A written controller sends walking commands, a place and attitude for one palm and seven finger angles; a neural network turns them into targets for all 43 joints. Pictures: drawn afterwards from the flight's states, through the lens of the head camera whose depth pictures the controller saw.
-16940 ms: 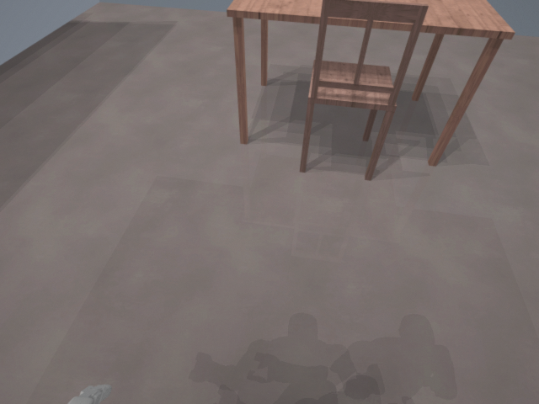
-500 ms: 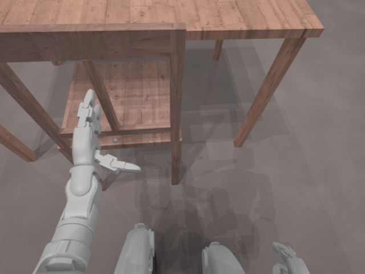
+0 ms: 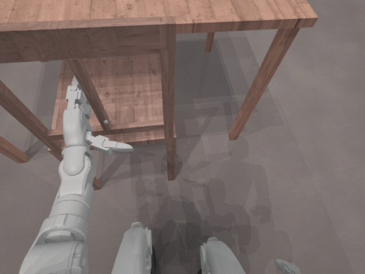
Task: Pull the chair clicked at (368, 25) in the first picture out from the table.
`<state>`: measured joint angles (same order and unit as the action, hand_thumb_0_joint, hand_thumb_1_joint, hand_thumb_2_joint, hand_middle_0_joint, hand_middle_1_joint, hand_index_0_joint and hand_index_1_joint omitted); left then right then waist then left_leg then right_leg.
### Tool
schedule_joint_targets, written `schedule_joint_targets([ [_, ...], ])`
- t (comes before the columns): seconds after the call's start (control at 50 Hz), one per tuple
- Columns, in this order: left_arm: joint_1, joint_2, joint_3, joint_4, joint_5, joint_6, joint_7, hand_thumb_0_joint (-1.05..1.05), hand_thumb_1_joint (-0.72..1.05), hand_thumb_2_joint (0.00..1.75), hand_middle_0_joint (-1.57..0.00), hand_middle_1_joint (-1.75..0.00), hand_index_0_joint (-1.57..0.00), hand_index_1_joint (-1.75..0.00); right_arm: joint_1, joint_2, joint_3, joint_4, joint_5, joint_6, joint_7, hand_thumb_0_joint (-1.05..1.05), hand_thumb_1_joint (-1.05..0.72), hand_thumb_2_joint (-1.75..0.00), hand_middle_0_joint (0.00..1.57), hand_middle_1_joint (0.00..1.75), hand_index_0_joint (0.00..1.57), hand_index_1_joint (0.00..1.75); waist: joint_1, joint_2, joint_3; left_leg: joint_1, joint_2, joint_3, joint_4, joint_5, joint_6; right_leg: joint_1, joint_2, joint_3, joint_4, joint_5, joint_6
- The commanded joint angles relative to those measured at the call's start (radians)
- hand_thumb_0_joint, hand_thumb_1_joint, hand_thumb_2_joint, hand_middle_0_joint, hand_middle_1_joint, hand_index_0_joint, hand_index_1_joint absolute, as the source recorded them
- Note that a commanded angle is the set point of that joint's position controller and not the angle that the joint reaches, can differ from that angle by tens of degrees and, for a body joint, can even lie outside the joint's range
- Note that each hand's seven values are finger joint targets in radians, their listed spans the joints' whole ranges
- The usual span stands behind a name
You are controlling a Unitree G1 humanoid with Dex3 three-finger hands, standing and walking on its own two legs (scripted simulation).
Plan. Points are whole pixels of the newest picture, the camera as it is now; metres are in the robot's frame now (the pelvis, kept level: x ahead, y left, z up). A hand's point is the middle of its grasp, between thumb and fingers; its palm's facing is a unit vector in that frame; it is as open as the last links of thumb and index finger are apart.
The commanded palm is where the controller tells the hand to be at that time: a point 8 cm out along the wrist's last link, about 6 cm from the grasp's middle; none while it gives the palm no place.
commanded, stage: push the fingers through the gap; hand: left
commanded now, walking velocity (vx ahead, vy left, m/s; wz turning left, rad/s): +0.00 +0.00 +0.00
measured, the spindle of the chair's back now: (93, 99) +0.50 +0.20 +0.03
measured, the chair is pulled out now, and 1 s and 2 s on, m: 0.00 0.00 0.01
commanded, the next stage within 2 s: hook a spindle and tug to test in 0.74 s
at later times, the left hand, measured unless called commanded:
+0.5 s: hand (105, 107) +0.47 +0.17 +0.04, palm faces +0.14 -0.99 -0.02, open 16.9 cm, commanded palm +0.44 +0.21 +0.03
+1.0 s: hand (107, 111) +0.46 +0.17 +0.04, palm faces +0.14 -0.99 -0.01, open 16.7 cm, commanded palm +0.43 +0.20 +0.03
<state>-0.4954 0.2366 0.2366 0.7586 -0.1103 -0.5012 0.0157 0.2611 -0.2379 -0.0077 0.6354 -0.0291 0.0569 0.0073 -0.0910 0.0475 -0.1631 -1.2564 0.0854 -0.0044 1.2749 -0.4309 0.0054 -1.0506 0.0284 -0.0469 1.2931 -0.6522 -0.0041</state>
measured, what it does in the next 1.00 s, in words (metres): stands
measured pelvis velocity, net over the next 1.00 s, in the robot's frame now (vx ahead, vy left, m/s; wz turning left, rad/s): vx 0.00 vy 0.01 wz -0.01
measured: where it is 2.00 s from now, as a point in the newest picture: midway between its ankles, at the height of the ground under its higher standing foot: outside the picture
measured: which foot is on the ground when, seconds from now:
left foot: down 0.00-1.00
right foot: down 0.00-1.00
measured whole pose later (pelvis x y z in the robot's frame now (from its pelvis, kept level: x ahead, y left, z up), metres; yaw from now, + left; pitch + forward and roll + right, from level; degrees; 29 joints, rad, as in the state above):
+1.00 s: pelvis +0.00 +0.01 +0.00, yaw +0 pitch +24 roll -4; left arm -0.64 0.26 0.28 0.92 -0.08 -0.52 0.02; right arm 0.28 -0.24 -0.01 0.63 -0.04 0.12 0.03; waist -0.11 0.05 -0.16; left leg -1.28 0.08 -0.01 1.28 -0.43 0.02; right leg -1.07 0.03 -0.04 1.29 -0.64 0.01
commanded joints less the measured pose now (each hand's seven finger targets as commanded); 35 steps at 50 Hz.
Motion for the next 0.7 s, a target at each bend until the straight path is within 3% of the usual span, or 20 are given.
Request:
schedule_joint_targets([
  [0.0, -0.348, 0.169, 0.037, -0.163, 0.007, -0.074, 0.0, 0.0, -0.5, 0.3, -0.06, -0.08, -0.06, -0.08, 0.085, -0.154, -0.059, -0.072, -0.005, -0.019, -0.008, 0.0, -0.9, -0.9, 0.2, 0.3, 0.2, 0.3, -0.028, 0.009, -0.45, 0.541, -0.043, -0.04, -0.102, 0.246, 0.014, -0.001, 0.019, 0.007, -0.212, 0.363, -0.014],
  [0.06, -0.404, 0.154, 0.023, -0.117, 0.019, -0.066, -0.002, 0.0, -0.5, 0.3, -0.06, -0.08, -0.06, -0.08, 0.092, -0.154, -0.057, -0.065, -0.007, -0.013, -0.005, 0.0, -0.9, -0.9, 0.2, 0.3, 0.2, 0.3, -0.04, 0.037, -0.43, 0.536, -0.044, -0.041, -0.1, 0.218, 0.014, -0.035, 0.017, 0.004, -0.213, 0.331, -0.014],
  [0.08, -0.399, 0.19, 0.053, -0.087, 0.023, -0.063, -0.001, 0.0, -0.5, 0.3, -0.06, -0.08, -0.06, -0.08, 0.097, -0.16, -0.057, -0.064, -0.007, -0.008, -0.006, 0.0, -0.9, -0.9, 0.2, 0.3, 0.2, 0.3, -0.034, 0.016, -0.418, 0.52, -0.043, -0.043, -0.1, 0.204, 0.014, -0.034, 0.018, 0.004, -0.215, 0.317, -0.015],
  [0.1, -0.426, 0.19, 0.049, -0.077, 0.023, -0.064, -0.003, 0.0, -0.5, 0.3, -0.06, -0.08, -0.06, -0.08, 0.097, -0.159, -0.054, -0.066, -0.008, -0.005, -0.006, 0.0, -0.9, -0.9, 0.2, 0.3, 0.2, 0.3, -0.04, 0.018, -0.411, 0.51, -0.045, -0.042, -0.101, 0.193, 0.015, -0.034, 0.018, 0.006, -0.217, 0.309, -0.014],
  [0.18, -0.478, 0.222, 0.082, -0.081, 0.02, -0.085, -0.004, 0.0, -0.5, 0.3, -0.06, -0.08, -0.06, -0.08, 0.102, -0.16, -0.055, -0.066, -0.013, 0.0, -0.006, 0.0, -0.9, -0.9, 0.2, 0.3, 0.2, 0.3, -0.034, 0.035, -0.463, 0.533, -0.045, -0.042, -0.091, 0.221, 0.015, -0.026, 0.021, 0.008, -0.208, 0.327, -0.017],
  [0.3, -0.581, 0.234, 0.072, -0.011, 0.043, -0.097, -0.014, 0.0, -0.5, 0.3, -0.06, -0.08, -0.06, -0.08, 0.122, -0.164, -0.053, -0.047, -0.02, 0.01, -0.002, 0.0, -0.9, -0.9, 0.2, 0.3, 0.2, 0.3, -0.058, 0.062, -0.458, 0.534, -0.042, -0.053, -0.081, 0.194, 0.016, -0.076, 0.023, 0.003, -0.201, 0.287, -0.017],
  [0.38, -0.547, 0.215, 0.069, 0.007, 0.038, -0.084, -0.023, 0.0, -0.5, 0.3, -0.06, -0.08, -0.06, -0.08, 0.13, -0.168, -0.056, -0.059, -0.02, 0.024, 0.004, 0.0, -0.9, -0.9, 0.2, 0.3, 0.2, 0.3, -0.047, 0.086, -0.491, 0.572, -0.039, -0.059, -0.09, 0.226, 0.012, -0.081, 0.025, -0.003, -0.196, 0.3, -0.022],
  [0.42, -0.513, 0.215, 0.078, 0.003, 0.03, -0.074, -0.025, 0.0, -0.5, 0.3, -0.06, -0.08, -0.06, -0.08, 0.134, -0.167, -0.057, -0.064, -0.018, 0.031, 0.009, 0.0, -0.9, -0.9, 0.2, 0.3, 0.2, 0.3, -0.035, 0.073, -0.492, 0.572, -0.04, -0.056, -0.096, 0.239, 0.011, -0.058, 0.027, -0.006, -0.201, 0.313, -0.023],
  [0.46, -0.501, 0.208, 0.079, 0.003, 0.025, -0.068, -0.022, 0.0, -0.5, 0.3, -0.06, -0.08, -0.06, -0.08, 0.134, -0.167, -0.057, -0.07, -0.017, 0.036, 0.012, 0.0, -0.9, -0.9, 0.2, 0.3, 0.2, 0.3, -0.041, 0.049, -0.485, 0.569, -0.039, -0.057, -0.1, 0.24, 0.014, -0.06, 0.028, -0.008, -0.205, 0.317, -0.02],
  [0.5, -0.512, 0.243, 0.105, -0.013, 0.027, -0.073, -0.014, 0.0, -0.5, 0.3, -0.06, -0.08, -0.06, -0.08, 0.138, -0.168, -0.057, -0.068, -0.017, 0.042, 0.009, 0.0, -0.9, -0.9, 0.2, 0.3, 0.2, 0.3, -0.041, 0.023, -0.477, 0.538, -0.04, -0.05, -0.095, 0.236, 0.018, -0.034, 0.028, 0.001, -0.208, 0.33, -0.016],
  [0.56, -0.523, 0.238, 0.097, -0.075, 0.031, -0.096, -0.004, 0.0, -0.5, 0.3, -0.06, -0.08, -0.06, -0.08, 0.133, -0.161, -0.056, -0.076, -0.017, 0.04, 0.011, 0.0, -0.9, -0.9, 0.2, 0.3, 0.2, 0.3, -0.033, 0.074, -0.503, 0.575, -0.041, -0.049, -0.102, 0.253, 0.014, -0.032, 0.027, 0.002, -0.205, 0.335, -0.019],
  [0.62, -0.536, 0.243, 0.094, -0.087, 0.039, -0.112, 0.005, 0.0, -0.5, 0.3, -0.06, -0.08, -0.06, -0.08, 0.135, -0.161, -0.055, -0.068, -0.02, 0.04, 0.012, 0.0, -0.9, -0.9, 0.2, 0.3, 0.2, 0.3, -0.042, 0.071, -0.482, 0.578, -0.038, -0.053, -0.103, 0.244, 0.012, -0.039, 0.03, 0.0, -0.208, 0.326, -0.019],
  [0.68, -0.551, 0.204, 0.061, -0.029, 0.046, -0.108, 0.0, 0.0, -0.5, 0.3, -0.06, -0.08, -0.06, -0.08, 0.142, -0.162, -0.058, -0.053, -0.022, 0.039, 0.011, 0.0, -0.9, -0.9, 0.2, 0.3, 0.2, 0.3, -0.066, 0.054, -0.446, 0.568, -0.037, -0.06, -0.1, 0.215, 0.014, -0.075, 0.029, -0.005, -0.21, 0.302, -0.017],
])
